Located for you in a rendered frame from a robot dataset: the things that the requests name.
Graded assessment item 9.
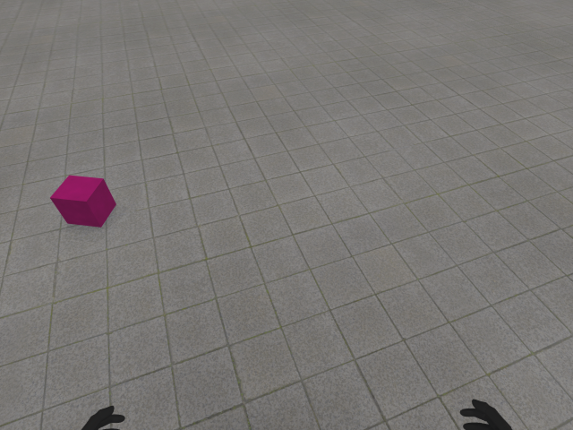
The robot right hand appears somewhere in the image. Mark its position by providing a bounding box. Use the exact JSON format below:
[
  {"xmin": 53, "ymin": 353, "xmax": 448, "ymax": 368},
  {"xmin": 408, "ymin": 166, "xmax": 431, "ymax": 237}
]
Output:
[{"xmin": 460, "ymin": 400, "xmax": 512, "ymax": 430}]

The robot left hand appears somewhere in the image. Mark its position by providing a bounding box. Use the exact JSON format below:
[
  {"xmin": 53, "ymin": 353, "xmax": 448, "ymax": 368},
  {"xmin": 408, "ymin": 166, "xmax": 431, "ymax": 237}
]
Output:
[{"xmin": 82, "ymin": 406, "xmax": 125, "ymax": 430}]

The carton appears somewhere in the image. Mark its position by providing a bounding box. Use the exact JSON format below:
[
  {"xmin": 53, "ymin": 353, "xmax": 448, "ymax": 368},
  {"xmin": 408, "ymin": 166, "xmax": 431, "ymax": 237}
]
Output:
[{"xmin": 50, "ymin": 176, "xmax": 116, "ymax": 228}]

